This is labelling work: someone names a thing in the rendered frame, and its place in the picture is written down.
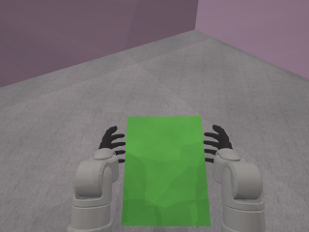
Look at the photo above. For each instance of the robot right forearm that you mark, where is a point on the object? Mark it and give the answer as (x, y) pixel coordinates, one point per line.
(242, 192)

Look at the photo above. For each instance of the right robot hand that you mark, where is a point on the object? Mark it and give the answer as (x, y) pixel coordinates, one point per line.
(222, 138)

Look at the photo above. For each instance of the left robot hand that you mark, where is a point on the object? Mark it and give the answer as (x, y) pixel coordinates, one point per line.
(108, 138)

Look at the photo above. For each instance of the robot left forearm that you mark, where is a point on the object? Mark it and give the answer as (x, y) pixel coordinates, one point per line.
(92, 192)

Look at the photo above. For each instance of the carton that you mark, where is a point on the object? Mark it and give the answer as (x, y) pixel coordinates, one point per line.
(165, 179)

